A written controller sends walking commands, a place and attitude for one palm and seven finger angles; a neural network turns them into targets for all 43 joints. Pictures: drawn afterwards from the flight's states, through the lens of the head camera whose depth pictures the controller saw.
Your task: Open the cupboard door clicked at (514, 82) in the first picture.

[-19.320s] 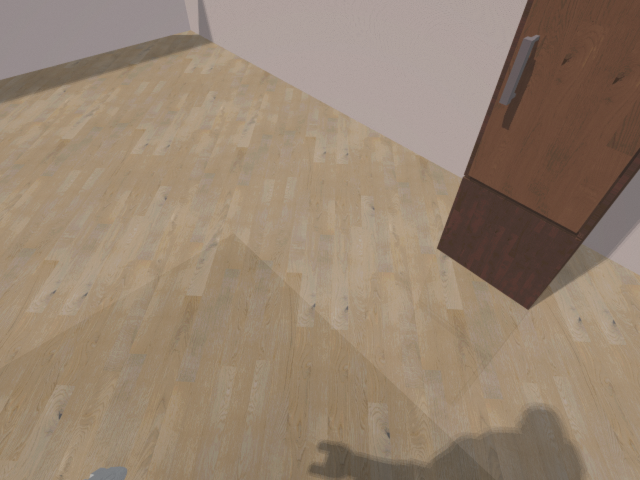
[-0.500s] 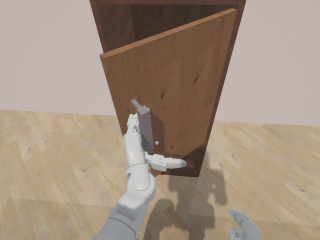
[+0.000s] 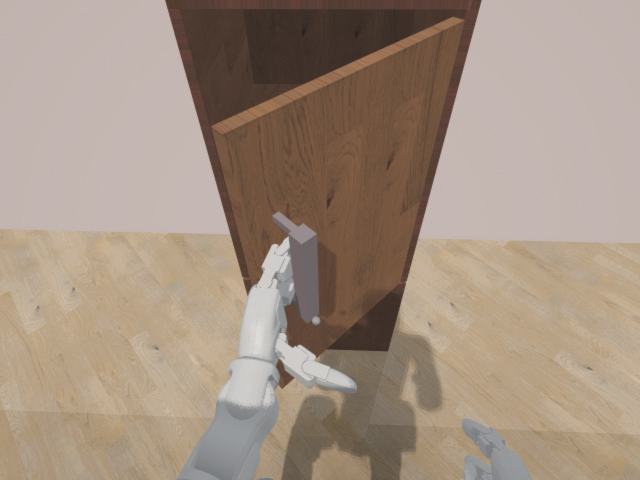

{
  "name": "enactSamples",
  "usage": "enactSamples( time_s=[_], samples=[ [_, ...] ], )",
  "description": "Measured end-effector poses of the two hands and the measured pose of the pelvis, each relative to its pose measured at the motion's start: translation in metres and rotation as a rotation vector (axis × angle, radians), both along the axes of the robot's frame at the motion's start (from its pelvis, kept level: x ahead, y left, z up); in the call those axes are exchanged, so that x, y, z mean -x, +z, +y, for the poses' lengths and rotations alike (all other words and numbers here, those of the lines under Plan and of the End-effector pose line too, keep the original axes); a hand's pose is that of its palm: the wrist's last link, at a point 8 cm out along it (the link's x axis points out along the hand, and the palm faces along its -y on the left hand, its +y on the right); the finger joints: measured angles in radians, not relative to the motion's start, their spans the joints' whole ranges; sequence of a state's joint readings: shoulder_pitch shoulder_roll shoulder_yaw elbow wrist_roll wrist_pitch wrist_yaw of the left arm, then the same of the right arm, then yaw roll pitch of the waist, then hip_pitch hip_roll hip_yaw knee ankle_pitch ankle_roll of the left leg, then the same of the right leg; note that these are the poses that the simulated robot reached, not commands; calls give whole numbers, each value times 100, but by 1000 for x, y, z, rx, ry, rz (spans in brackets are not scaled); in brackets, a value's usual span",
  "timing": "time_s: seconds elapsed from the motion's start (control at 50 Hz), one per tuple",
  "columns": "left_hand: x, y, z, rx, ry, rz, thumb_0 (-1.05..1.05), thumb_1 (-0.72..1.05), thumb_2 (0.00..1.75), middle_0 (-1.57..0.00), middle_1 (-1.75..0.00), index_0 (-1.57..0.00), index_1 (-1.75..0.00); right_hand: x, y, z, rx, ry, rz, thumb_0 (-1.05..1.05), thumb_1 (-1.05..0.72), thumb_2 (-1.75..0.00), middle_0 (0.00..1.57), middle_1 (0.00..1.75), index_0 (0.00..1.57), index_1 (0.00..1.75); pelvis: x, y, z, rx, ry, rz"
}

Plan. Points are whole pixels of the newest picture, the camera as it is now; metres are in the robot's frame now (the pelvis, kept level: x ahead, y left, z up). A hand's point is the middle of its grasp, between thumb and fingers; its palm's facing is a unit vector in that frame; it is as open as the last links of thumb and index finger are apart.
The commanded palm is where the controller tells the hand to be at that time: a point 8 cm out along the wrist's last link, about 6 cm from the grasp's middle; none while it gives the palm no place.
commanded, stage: slide the hand sideways off the handle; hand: left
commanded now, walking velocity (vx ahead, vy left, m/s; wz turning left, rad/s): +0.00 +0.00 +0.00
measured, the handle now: (295, 269) +0.36 +0.05 +0.08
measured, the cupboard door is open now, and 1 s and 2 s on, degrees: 46 45 45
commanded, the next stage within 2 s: draw the hand back to the body in 0.74 s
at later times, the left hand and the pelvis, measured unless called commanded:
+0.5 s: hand (280, 347) +0.25 +0.06 +0.08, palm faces -0.07 -1.00 -0.01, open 16.0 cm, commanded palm +0.22 +0.13 +0.08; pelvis +0.03 -0.02 +0.00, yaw +1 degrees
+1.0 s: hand (224, 367) +0.23 +0.11 +0.08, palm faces -0.06 -1.00 -0.03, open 16.3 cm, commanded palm +0.20 +0.18 +0.10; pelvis +0.02 -0.01 -0.01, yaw +1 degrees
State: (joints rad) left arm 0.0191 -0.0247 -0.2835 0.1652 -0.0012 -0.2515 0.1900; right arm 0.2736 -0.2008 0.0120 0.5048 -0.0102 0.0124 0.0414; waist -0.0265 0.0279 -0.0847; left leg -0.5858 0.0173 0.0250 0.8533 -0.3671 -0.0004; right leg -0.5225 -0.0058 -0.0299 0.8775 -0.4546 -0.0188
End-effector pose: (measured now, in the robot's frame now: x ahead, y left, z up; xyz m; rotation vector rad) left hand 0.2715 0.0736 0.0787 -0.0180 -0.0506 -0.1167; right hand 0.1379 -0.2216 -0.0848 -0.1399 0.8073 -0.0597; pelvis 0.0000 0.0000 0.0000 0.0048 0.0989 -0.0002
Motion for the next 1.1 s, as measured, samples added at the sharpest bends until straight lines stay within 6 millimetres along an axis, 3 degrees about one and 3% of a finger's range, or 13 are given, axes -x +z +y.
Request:
enactSamples(
  time_s=[0.32,0.46,0.6,0.72,0.8,0.94,1.1],
  samples=[
    [21,-2,24,-25,14,31,-2,-50,30,-19,-32,-18,-31,-50,8,1,0,42,-71,1,-91,-90,20,30,20,30,-19,-2,-10,-3,11,17],
    [29,-2,34,-22,33,54,-2,-50,30,-21,-33,-21,-33,-62,11,-6,-6,38,-95,1,-91,-90,20,30,20,30,-28,-2,-18,-11,10,26],
    [48,-3,53,-43,69,69,-2,-50,30,-21,-33,-22,-33,-62,9,-20,14,29,-98,1,-91,-90,20,30,20,30,-32,-4,-26,-12,20,34],
    [66,-2,83,-58,132,60,-2,-50,30,-18,-31,-19,-32,-56,4,-31,40,19,-96,1,-91,-90,20,30,20,30,-29,-7,-28,-8,31,40],
    [74,-2,89,-45,109,44,-2,-50,30,-16,-31,-17,-31,-52,2,-34,59,17,-106,1,-91,-90,20,30,20,30,-25,-9,-25,0,41,43],
    [65,-3,85,-41,40,29,-2,-50,30,-15,-30,-15,-30,-45,3,-26,62,-1,-134,1,-91,-90,20,30,20,30,-16,-13,-17,8,33,41],
    [65,21,116,-56,103,8,-2,-50,30,-15,-30,-15,-30,-41,14,-4,24,-16,-160,1,-91,-90,20,30,20,30,-19,-3,-7,15,19,12]
  ],
)
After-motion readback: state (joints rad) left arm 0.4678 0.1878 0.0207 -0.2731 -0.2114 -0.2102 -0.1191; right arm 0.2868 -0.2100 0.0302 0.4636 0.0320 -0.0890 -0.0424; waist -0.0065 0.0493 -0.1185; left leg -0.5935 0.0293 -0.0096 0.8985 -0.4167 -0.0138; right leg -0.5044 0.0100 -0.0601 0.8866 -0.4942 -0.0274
